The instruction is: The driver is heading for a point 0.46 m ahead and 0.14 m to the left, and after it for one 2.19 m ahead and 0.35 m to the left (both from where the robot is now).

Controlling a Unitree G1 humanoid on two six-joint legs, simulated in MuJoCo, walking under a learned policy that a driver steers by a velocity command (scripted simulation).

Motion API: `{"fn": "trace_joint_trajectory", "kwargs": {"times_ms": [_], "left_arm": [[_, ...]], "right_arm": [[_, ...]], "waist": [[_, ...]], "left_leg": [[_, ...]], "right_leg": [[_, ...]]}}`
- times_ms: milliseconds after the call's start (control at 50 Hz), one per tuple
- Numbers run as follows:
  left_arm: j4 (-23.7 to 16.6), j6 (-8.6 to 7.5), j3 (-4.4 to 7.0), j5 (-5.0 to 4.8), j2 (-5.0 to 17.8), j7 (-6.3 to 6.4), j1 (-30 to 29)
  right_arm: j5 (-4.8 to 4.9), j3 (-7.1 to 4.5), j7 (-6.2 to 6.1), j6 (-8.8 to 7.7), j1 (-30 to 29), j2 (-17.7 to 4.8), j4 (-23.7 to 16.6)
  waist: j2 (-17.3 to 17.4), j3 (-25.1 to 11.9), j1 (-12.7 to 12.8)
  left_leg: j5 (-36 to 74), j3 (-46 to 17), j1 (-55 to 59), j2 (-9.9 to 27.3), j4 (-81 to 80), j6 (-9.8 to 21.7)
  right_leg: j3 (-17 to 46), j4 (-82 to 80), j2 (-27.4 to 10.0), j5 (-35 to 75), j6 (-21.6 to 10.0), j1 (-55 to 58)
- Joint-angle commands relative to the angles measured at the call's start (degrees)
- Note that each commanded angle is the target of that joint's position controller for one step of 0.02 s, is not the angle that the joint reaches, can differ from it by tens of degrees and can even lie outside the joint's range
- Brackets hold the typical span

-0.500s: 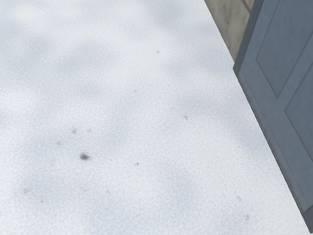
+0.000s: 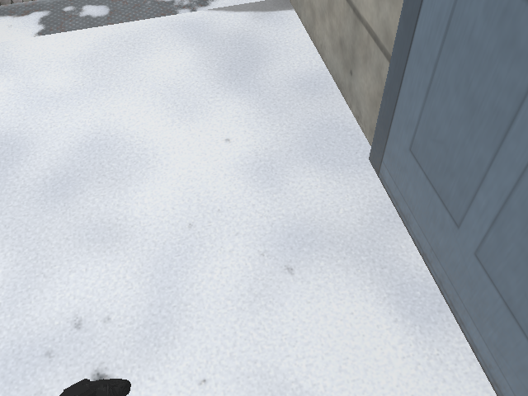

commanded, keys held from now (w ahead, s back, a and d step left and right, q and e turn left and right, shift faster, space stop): w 0.10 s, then w+q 0.36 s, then q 0.12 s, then no key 0.42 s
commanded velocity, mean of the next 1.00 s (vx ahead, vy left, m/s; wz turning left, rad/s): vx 0.34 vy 0.00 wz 0.27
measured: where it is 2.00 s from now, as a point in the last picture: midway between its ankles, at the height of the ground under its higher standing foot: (247, 392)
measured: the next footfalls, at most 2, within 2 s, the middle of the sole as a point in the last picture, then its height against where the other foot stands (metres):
left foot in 0.54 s outside the picture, level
right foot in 1.00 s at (280, 344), level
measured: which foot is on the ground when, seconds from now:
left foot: up 0.00-0.52, down 0.54-1.00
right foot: down 0.00-0.52, up 0.54-0.98, down 1.00-1.00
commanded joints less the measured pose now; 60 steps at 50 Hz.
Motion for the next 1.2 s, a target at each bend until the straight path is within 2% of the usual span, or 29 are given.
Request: {"fn": "trace_joint_trajectory", "kwargs": {"times_ms": [20, 40, 60, 80, 100, 160, 220, 320, 440, 480, 500, 520, 540, 560, 580, 600, 620, 660, 700, 740, 840, 940, 980, 1000, 1020, 1040, 1060, 1120, 1200], "left_arm": [[3.94, 0.53, 3.12, 0.25, 12.02, 0.53, 24.47], [2.92, 0.4, 2.35, -0.18, 9.44, 0.7, 19.65], [1.74, 0.22, 1.8, -0.04, 8.02, 0.68, 15.11], [1.38, -0.02, 1.43, 0.45, 6.94, 0.5, 12.09], [1.41, -0.23, 0.81, 1.52, 5.73, 0.58, 11.18], [2.75, -0.89, 0.94, 1.2, 6.81, 0.81, 12.18], [3.92, -1.14, 1.32, 1.4, 8.53, 1.73, 14.83], [4.92, -0.98, 0.8, 1.21, 8.73, 2.67, 17.6], [6.5, 1.24, 1.54, 0.22, 10.46, 2.84, 21.35], [5.39, 2.17, 2.18, -0.17, 12.28, 3.36, 18.94], [4.71, 2.89, 2.41, -0.09, 12.9, 3.9, 17.9], [3.98, 3.42, 2.28, -0.15, 12.64, 4.36, 17.14], [2.18, 2.82, 1.76, 0.94, 11.53, 4.47, 18.54], [-0.03, 0.93, -0.98, 2.44, 2.82, 3.13, 25.27], [0.39, -0.88, 0.27, 0.64, 9.07, 2.31, 20.63], [-1.19, -1.42, 0.6, -1.33, 9.63, 2.12, 15.97], [-0.95, -1.33, 0.53, -1.05, 9.14, 2.66, 14.56], [-0.73, 0.59, 1.47, -0.07, 10.01, 3.62, 14.69], [-0.74, 2.38, 1.44, 0.21, 8.04, 4.11, 17.21], [-0.95, 2.98, 1.36, 0.69, 7.2, 4.54, 17.23], [-2.15, 3.53, 0.99, 0.66, 6.42, 4.18, 11.54], [-2.66, 3.52, 1.18, 0.61, 7.1, 3.52, 8.57], [-1.95, 2.81, 1.09, 1.31, 6.9, 3.13, 10.61], [-1.78, 2.49, 1.47, 1.91, 9.33, 3.29, 11.29], [-2.13, 2.7, 2.07, 1.87, 12.75, 3.6, 10.32], [-1.56, 3.27, 1.46, 1.49, 9.47, 3.52, 9.17], [-1.57, 3.63, 1.02, 0.97, 6.92, 3.14, 7.62], [-1.0, 3.37, 1.06, 1.09, 7.37, 2.68, 7.57], [0.77, 3.18, 0.94, 0.72, 6.86, 3.05, 8.13]], "right_arm": [[0.85, -0.09, 1.01, -3.46, 1.94, -5.08, -3.88], [1.97, -0.75, 1.29, -4.08, -2.94, -7.57, -5.49], [1.77, -0.75, 0.95, -4.09, -6.0, -7.68, -6.18], [0.89, -1.08, 0.56, -3.71, -7.37, -7.26, -6.49], [0.67, -1.18, 0.41, -3.01, -6.51, -6.49, -6.09], [1.05, -0.55, 0.22, -0.89, -5.21, -3.2, -6.35], [0.63, -0.8, 0.19, -0.33, -9.18, -3.83, -8.18], [0.46, -0.36, 1.74, -0.95, -17.68, -2.68, -11.66], [1.21, 0.64, 4.04, -0.45, -25.09, -1.56, -16.92], [0.74, -0.33, 4.67, -0.26, -22.18, -3.92, -17.76], [0.39, -1.42, 4.82, -0.25, -16.23, -5.88, -16.77], [0.34, -3.14, 4.51, -0.42, -6.94, -8.95, -14.51], [0.0, -4.9, 3.18, -0.11, -0.11, -14.51, -13.41], [-0.66, -5.0, 2.78, -0.14, -2.85, -18.93, -14.82], [-0.43, -4.08, 2.61, 0.19, 0.41, -14.97, -15.99], [-0.39, -3.22, 2.34, 0.15, -3.3, -11.98, -16.58], [0.46, -2.69, 2.16, 0.12, -7.05, -9.54, -17.13], [-0.22, -1.7, 1.77, 0.4, -11.98, -6.81, -18.27], [-1.12, -1.8, 1.94, 0.05, -13.0, -7.59, -18.22], [-1.14, -1.84, 1.62, -0.21, -13.0, -8.16, -17.76], [-0.99, -1.24, 0.42, 1.03, -13.42, -7.68, -16.61], [-1.2, -0.23, 0.59, 1.63, -12.49, -6.2, -14.38], [-0.37, 0.46, 0.55, 1.72, -12.3, -4.95, -13.59], [-1.04, 0.89, 0.5, 1.34, -10.08, -3.88, -13.5], [-1.91, 0.54, 0.69, 0.88, -4.51, -4.25, -12.6], [-1.88, 0.93, 0.48, 1.02, -4.06, -2.8, -12.05], [-1.74, 0.96, 0.37, 1.58, -7.21, -3.58, -12.37], [-0.92, 0.34, -0.09, 3.61, -10.8, -5.16, -12.42], [-0.84, 0.24, -0.14, 3.54, -10.32, -4.58, -11.16]], "waist": [[-12.46, -21.55, 10.03], [-9.96, -13.92, 9.47], [-4.78, -9.42, 7.83], [-2.89, -6.15, 6.01], [-3.28, -5.19, 4.42], [-4.47, -2.77, 2.45], [-3.4, -0.86, 3.32], [-3.08, 0.74, 5.99], [-3.48, 3.68, 8.1], [-5.44, 1.69, 5.14], [-6.44, -1.85, 1.89], [-5.32, -6.65, -2.71], [2.08, -13.33, -4.43], [15.88, -22.17, 2.87], [6.81, -29.65, -2.12], [5.75, -22.66, -1.93], [0.71, -15.58, -0.18], [0.03, -9.88, 3.67], [1.83, -9.48, 5.81], [2.99, -9.79, 6.24], [4.65, -9.94, 4.41], [5.68, -7.53, 3.39], [4.12, -7.22, 5.52], [0.98, -8.59, 4.27], [-5.45, -9.72, 0.06], [-9.87, -10.68, -0.04], [-9.22, -9.24, 1.09], [-4.97, -5.77, 3.15], [-3.02, -6.1, 3.58]], "left_leg": [[-6.48, -7.93, -39.95, -1.29, 41.29, 1.1], [-1.99, -6.61, -43.37, 1.67, 42.29, 1.69], [3.58, -5.1, -41.37, 4.67, 39.88, 1.72], [7.08, -4.79, -38.54, 6.43, 36.57, 1.43], [9.02, -5.4, -35.45, 7.85, 35.12, 1.47], [12.15, -5.9, -35.18, 9.34, 30.27, 0.7], [21.22, -7.65, -40.44, 8.76, 23.73, -0.14], [34.69, -4.02, -39.18, 6.2, 8.4, -0.01], [27.69, 0.57, -39.82, 4.0, -0.25, 2.57], [20.71, 3.7, -34.11, 0.84, -0.63, 4.62], [19.17, 5.35, -27.02, -1.83, -1.07, 5.66], [25.16, 5.29, -14.72, -4.18, -5.62, 7.36], [42.75, -6.81, 3.59, 3.88, -4.43, 10.84], [57.59, -36.87, 24.04, 20.65, -6.0, 24.03], [60.03, -38.09, 25.16, 20.48, -8.6, 24.08], [62.66, -28.04, 19.68, 18.47, -8.45, 21.35], [59.82, -21.6, 10.45, 15.57, -9.86, 18.36], [56.57, -16.33, -5.41, 12.65, -14.16, 16.47], [58.73, -13.44, -11.96, 11.66, -16.19, 16.68], [60.41, -10.8, -13.07, 10.74, -16.73, 16.27], [50.06, -8.06, -11.9, 8.65, -17.22, 12.9], [41.45, -11.0, -10.06, 9.6, -14.8, 11.85], [36.24, -10.94, -11.11, 7.39, -11.2, 8.51], [30.19, -10.08, -12.62, 4.47, -8.75, 5.72], [18.28, -7.26, -16.76, -0.01, -6.73, 3.47], [11.25, -5.35, -16.16, -1.43, -7.11, 1.8], [12.4, -4.99, -13.89, -1.09, -8.47, 1.25], [18.49, -6.27, -13.75, -0.13, -8.89, 2.45], [23.23, -6.7, -12.52, 0.5, -8.79, 2.48]], "right_leg": [[41.93, -12.35, -21.22, -13.59, -14.71, 51.4], [33.23, -13.16, -19.49, -11.69, -12.24, 44.33], [26.54, -14.67, -17.37, -6.52, -10.72, 35.49], [22.59, -16.47, -15.59, -2.23, -10.14, 27.64], [19.5, -18.11, -14.01, 0.03, -9.71, 23.29], [13.42, -22.64, -13.79, -0.17, -9.96, 17.89], [8.55, -24.52, -13.64, 0.97, -8.97, 18.76], [-0.91, -25.06, -11.76, 4.57, -5.54, 21.49], [-5.06, -19.8, -15.36, 14.01, -4.23, 32.81], [-6.78, -11.81, -15.82, 35.14, -2.71, 34.73], [-7.56, -3.24, -15.06, 45.58, -1.55, 34.51], [-8.79, 9.2, -12.51, 46.1, 0.69, 30.64], [-8.93, 27.44, -9.21, 26.01, 4.03, 16.11], [-3.18, 49.03, 3.75, -32.83, 7.92, -8.24], [8.18, 53.68, 2.28, -34.36, 6.86, -9.41], [8.13, 52.37, -0.86, -30.26, 5.63, -13.16], [6.78, 47.46, -3.58, -25.72, 5.33, -13.28], [6.33, 42.05, -5.92, -21.53, 5.58, -6.26], [5.68, 38.06, -5.45, -19.28, 6.2, -1.8], [5.44, 32.61, -4.96, -15.29, 6.86, -1.8], [5.53, 16.71, -4.8, -4.1, 7.35, 0.88], [5.33, 5.14, -3.14, -6.1, 6.34, 5.65], [5.06, -6.55, -2.8, 4.34, 4.29, 13.09], [9.27, -6.86, -6.87, 18.26, 2.92, 18.67], [12.17, -3.21, -11.19, 27.46, -0.59, 23.85], [13.12, -3.37, -12.05, 20.93, -3.66, 22.26], [12.59, -4.49, -10.31, 11.39, -2.85, 18.71], [8.44, -3.76, -5.76, 5.0, 1.01, 16.11], [7.29, -1.97, -4.87, 9.5, 1.25, 18.36]]}}
Keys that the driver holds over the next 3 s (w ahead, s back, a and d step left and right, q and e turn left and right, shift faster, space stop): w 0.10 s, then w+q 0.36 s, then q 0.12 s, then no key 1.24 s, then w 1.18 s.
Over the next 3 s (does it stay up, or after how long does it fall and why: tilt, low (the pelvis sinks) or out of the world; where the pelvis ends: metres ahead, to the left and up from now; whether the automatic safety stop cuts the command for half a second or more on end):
stays up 0.95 0.21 0.02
